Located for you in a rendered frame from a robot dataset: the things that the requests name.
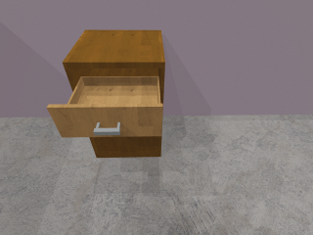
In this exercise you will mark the drawer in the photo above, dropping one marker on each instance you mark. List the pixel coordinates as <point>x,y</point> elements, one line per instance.
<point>134,101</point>

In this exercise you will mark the handle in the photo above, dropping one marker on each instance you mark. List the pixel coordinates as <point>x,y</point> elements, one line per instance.
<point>107,130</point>

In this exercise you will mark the cabinet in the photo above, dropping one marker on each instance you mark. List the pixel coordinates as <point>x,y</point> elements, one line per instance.
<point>119,52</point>

